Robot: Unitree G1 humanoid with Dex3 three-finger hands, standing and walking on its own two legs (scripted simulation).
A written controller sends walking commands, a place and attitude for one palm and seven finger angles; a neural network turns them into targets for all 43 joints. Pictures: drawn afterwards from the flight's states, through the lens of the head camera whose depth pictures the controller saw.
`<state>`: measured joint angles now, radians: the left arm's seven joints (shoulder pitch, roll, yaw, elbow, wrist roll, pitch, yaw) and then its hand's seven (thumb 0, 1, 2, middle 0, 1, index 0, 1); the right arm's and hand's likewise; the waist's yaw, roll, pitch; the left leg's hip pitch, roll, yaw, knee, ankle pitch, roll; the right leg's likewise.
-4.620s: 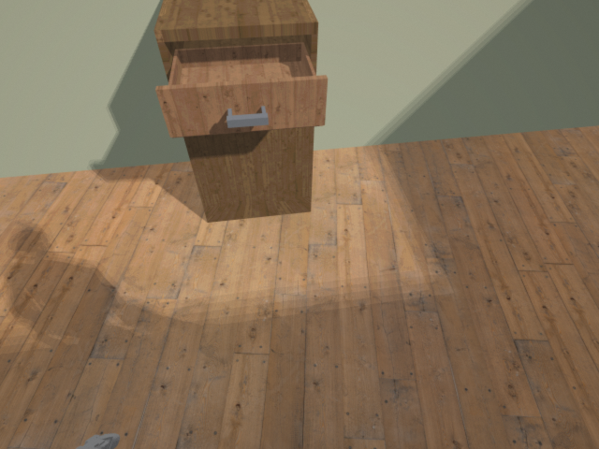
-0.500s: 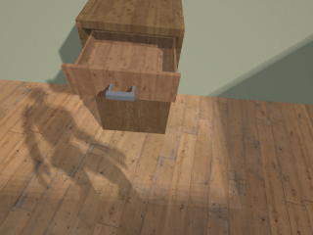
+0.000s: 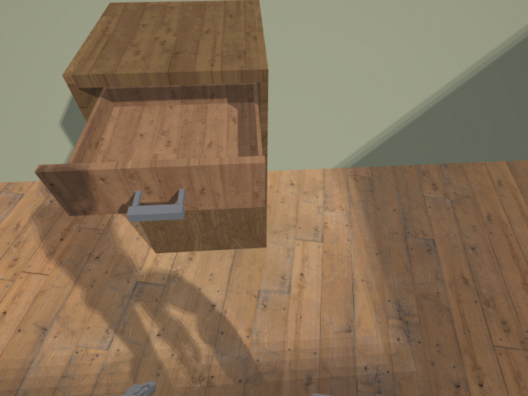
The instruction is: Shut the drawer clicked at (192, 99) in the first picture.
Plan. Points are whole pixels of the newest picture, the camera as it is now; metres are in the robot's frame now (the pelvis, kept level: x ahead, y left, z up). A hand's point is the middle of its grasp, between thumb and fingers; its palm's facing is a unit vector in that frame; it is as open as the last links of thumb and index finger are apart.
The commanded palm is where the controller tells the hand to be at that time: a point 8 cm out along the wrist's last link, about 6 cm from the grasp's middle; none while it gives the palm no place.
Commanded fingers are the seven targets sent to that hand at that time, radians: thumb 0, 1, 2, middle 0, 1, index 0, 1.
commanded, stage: take the last steps up to it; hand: left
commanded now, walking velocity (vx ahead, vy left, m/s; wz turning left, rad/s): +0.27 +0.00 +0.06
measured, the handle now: (158, 203) +0.47 +0.22 -0.03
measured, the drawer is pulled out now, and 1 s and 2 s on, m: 0.28 0.28 0.28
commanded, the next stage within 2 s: come to a stop and stand still in 0.34 s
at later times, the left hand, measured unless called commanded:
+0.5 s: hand out of the picture +0.08 +0.18 -0.18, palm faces +0.11 -0.98 -0.14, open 7.4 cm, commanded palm none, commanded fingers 0.00 0.90 0.90 -0.20 -0.30 -0.20 -0.30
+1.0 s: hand (187, 358) +0.21 +0.14 -0.14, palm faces +0.04 -0.96 -0.28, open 7.4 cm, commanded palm none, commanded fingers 0.00 0.90 0.90 -0.20 -0.30 -0.20 -0.30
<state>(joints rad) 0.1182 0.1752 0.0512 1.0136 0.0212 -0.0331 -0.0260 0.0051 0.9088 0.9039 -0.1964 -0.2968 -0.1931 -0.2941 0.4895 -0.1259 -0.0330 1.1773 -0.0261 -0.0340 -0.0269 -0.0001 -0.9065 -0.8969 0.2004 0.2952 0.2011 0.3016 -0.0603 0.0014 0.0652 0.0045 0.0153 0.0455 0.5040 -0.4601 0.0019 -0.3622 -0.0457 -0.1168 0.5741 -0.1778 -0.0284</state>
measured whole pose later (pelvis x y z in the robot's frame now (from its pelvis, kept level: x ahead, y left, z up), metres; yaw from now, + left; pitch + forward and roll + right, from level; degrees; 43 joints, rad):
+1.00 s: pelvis +0.16 -0.05 +0.02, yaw +0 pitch -1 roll +3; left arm 0.20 0.15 0.03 1.01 0.02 0.01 0.03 0.00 0.91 0.90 -0.20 -0.30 -0.20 -0.29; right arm 0.18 -0.20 -0.08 1.04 -0.02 0.07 -0.02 0.00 -0.91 -0.90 0.20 0.29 0.20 0.30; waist 0.00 0.03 0.07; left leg -0.39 0.00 0.02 0.94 -0.45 -0.04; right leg -0.26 -0.04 -0.06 0.54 -0.26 -0.05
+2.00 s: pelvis +0.12 -0.04 +0.01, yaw +0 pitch -2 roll +0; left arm 0.32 0.12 -0.02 1.11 0.01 -0.02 0.04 0.02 0.92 0.90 -0.20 -0.30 -0.20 -0.29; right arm 0.28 -0.15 0.00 1.10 -0.02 0.00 -0.03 0.01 -0.93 -0.90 0.20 0.29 0.20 0.30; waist -0.01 0.00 0.02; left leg -0.19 0.03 0.05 0.49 -0.26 0.00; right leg -0.15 0.04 -0.06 0.47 -0.27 -0.06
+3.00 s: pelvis +0.16 +0.00 +0.02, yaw -2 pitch -1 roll +1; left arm 0.27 0.15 0.01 1.05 0.00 -0.02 0.05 0.01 0.93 0.90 -0.20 -0.30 -0.19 -0.29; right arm 0.28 -0.13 0.01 1.12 -0.01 -0.01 -0.05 0.03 -0.93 -0.90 0.20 0.30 0.20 0.30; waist -0.01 0.01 0.05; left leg -0.10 -0.04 0.10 0.40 -0.28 0.05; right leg -0.19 0.00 -0.06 0.48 -0.27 -0.03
